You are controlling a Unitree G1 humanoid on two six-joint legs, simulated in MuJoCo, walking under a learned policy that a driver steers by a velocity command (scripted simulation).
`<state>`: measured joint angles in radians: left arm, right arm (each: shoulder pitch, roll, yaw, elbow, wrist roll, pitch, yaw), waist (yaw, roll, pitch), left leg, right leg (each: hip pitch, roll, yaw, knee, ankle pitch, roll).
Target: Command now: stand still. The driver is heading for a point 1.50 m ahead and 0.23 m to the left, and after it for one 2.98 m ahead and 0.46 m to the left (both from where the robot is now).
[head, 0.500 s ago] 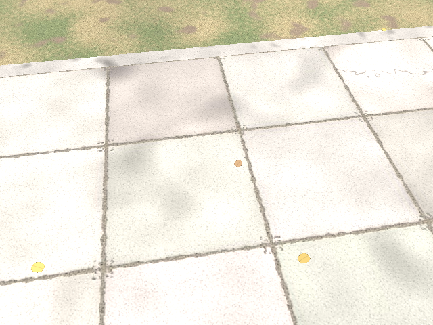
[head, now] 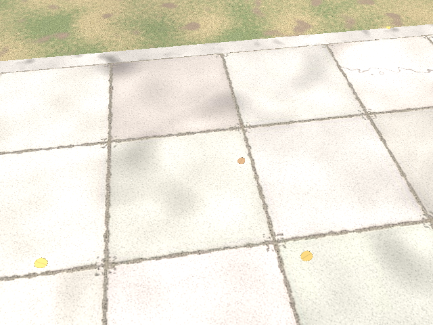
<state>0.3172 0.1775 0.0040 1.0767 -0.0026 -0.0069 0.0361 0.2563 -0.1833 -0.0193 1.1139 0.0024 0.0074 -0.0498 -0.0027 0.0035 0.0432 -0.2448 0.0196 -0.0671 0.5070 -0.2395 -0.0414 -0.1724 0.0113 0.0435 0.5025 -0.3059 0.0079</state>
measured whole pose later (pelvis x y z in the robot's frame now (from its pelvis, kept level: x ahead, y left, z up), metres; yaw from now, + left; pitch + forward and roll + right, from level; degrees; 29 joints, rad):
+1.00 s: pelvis +0.11 +0.02 +0.00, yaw +0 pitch -1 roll +0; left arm 0.16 0.20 0.05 1.07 -0.02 0.00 0.03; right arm 0.30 -0.19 -0.01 1.08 0.00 0.00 -0.04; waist 0.00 0.01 0.04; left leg -0.06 -0.01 0.02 0.44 -0.37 0.01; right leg -0.24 0.01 0.00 0.52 -0.27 -0.01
